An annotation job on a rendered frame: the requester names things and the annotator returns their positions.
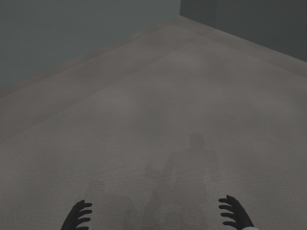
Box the robot right hand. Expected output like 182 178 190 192
219 195 254 230

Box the robot left hand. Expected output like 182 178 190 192
60 200 92 230

